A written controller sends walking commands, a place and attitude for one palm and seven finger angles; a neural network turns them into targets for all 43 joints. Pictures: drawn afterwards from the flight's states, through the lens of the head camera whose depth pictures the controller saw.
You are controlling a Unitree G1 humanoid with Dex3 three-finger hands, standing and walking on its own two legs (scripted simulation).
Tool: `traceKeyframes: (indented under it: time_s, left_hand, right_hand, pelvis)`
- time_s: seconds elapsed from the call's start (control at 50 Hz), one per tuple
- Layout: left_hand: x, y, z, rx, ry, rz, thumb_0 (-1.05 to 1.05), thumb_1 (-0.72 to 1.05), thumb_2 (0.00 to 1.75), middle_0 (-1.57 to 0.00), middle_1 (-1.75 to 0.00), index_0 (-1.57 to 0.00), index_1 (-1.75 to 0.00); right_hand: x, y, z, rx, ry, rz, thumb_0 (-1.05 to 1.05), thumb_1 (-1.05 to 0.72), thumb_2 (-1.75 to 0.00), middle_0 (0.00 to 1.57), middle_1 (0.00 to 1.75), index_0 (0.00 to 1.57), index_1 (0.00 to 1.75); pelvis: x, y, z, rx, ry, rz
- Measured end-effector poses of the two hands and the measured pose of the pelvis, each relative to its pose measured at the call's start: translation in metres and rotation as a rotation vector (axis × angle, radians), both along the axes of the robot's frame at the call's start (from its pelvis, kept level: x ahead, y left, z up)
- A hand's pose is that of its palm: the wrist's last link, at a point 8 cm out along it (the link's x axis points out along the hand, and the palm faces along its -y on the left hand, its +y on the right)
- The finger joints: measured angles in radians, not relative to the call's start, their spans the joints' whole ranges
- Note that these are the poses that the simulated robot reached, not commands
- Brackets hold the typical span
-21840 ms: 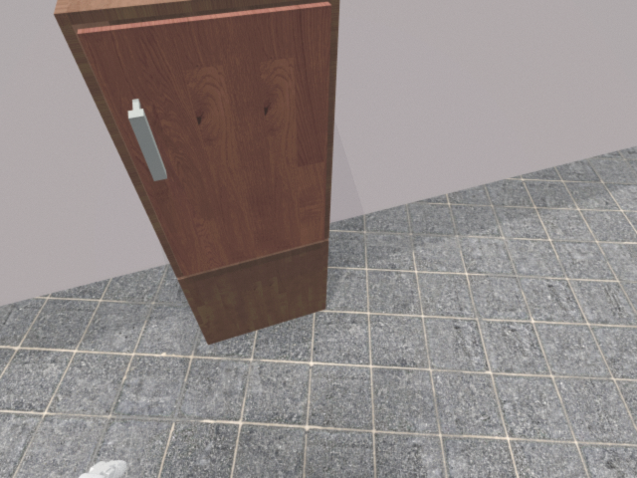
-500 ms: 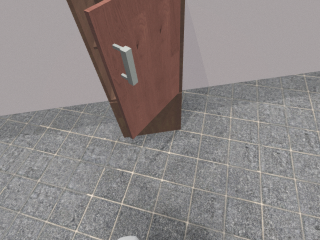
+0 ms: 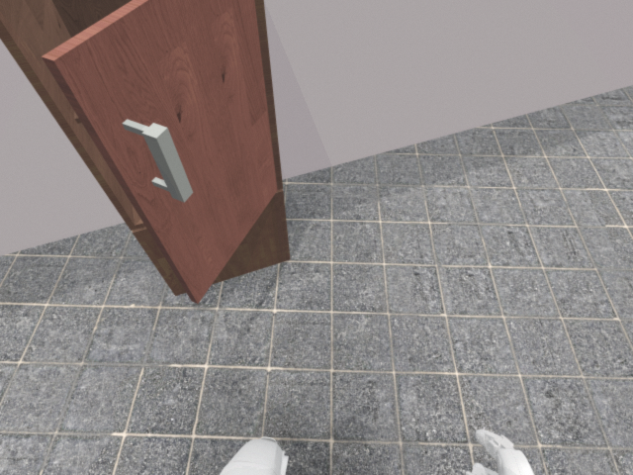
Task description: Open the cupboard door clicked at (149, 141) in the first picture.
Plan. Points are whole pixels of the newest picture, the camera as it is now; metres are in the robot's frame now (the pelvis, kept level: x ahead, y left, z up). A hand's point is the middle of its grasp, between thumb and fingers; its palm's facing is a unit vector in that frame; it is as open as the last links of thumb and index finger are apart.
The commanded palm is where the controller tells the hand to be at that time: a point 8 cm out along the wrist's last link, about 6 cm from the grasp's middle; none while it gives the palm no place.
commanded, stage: walk to a spot facing it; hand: left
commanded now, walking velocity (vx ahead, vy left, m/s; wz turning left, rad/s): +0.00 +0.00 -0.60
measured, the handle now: (158, 161) +0.48 +0.29 +0.07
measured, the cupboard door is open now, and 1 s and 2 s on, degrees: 44 44 44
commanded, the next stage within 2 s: none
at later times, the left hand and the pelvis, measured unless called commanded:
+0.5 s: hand (206, 401) +0.22 +0.20 -0.16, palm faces -0.36 -0.90 -0.24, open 7.4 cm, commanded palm none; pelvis +0.03 +0.04 -0.01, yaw -21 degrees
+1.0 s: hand (248, 386) +0.25 +0.15 -0.18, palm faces -0.58 -0.80 -0.15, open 7.4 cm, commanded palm none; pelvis +0.09 +0.03 -0.01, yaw -38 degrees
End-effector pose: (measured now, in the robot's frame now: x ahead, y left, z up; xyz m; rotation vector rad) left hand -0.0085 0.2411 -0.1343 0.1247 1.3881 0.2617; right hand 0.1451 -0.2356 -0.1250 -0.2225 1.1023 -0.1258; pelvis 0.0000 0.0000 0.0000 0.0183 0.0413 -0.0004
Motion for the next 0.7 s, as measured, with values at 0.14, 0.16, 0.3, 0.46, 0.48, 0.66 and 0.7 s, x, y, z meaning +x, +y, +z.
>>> traceKeyframes:
  time_s: [0.14, 0.16, 0.3, 0.46, 0.48, 0.66, 0.7]
  left_hand:
    - [0.036, 0.048, -0.019, -0.005, 0.004, -0.083, 0.0, 0.9, 0.9, -0.2, -0.3, -0.2, -0.3]
    - [0.045, 0.056, -0.022, -0.005, -0.002, -0.098, 0.0, 0.9, 0.9, -0.2, -0.3, -0.2, -0.3]
    - [0.124, 0.075, -0.011, -0.006, -0.084, -0.26, 0.01, 0.91, 0.9, -0.2, -0.29, -0.2, -0.3]
    - [0.214, 0.029, 0.0, -0.029, -0.176, -0.482, 0.0, 0.91, 0.9, -0.2, -0.29, -0.19, -0.3]
    - [0.224, 0.019, 0.001, -0.03, -0.189, -0.511, 0.0, 0.91, 0.9, -0.2, -0.29, -0.19, -0.3]
    - [0.263, -0.054, 0.004, -0.03, -0.286, -0.673, 0.0, 0.91, 0.9, -0.2, -0.29, -0.2, -0.3]
    - [0.26, -0.06, 0.004, -0.04, -0.266, -0.685, 0.0, 0.91, 0.9, -0.2, -0.29, -0.2, -0.3]
  right_hand:
    - [-0.006, 0.027, 0.003, -0.031, -0.058, -0.069, 0.0, -0.91, -0.9, 0.2, 0.3, 0.2, 0.3]
    - [-0.01, 0.029, 0.002, -0.041, -0.058, -0.078, 0.0, -0.91, -0.9, 0.2, 0.3, 0.2, 0.3]
    - [-0.077, 0.042, 0.009, -0.054, 0.072, -0.174, 0.0, -0.91, -0.9, 0.21, 0.3, 0.21, 0.3]
    - [-0.174, 0.039, 0.0, -0.024, 0.216, -0.4, 0.0, -0.91, -0.9, 0.21, 0.3, 0.21, 0.3]
    - [-0.186, 0.037, -0.004, -0.017, 0.233, -0.428, 0.0, -0.91, -0.9, 0.21, 0.3, 0.21, 0.3]
    - [-0.237, 0.021, -0.026, 0.027, 0.3, -0.612, 0.0, -0.91, -0.9, 0.2, 0.29, 0.2, 0.3]
    - [-0.229, 0.02, -0.022, 0.029, 0.263, -0.628, 0.0, -0.91, -0.9, 0.2, 0.29, 0.2, 0.3]
  pelvis:
    - [0.016, 0.036, -0.012, -0.045, 0.015, -0.078]
    - [0.016, 0.04, -0.014, -0.044, 0.012, -0.091]
    - [0.021, 0.054, -0.001, -0.057, -0.002, -0.201]
    - [0.027, 0.049, -0.002, -0.058, -0.011, -0.328]
    - [0.027, 0.046, -0.003, -0.054, -0.012, -0.343]
    - [0.027, 0.026, -0.015, -0.031, -0.033, -0.455]
    - [0.028, 0.025, -0.011, -0.026, -0.037, -0.477]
